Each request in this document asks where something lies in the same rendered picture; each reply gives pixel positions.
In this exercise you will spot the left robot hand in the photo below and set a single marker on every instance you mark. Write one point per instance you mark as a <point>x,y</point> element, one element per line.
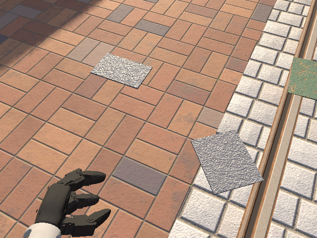
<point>61,199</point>

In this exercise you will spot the robot left forearm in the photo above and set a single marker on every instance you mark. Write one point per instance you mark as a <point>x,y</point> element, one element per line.
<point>42,230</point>

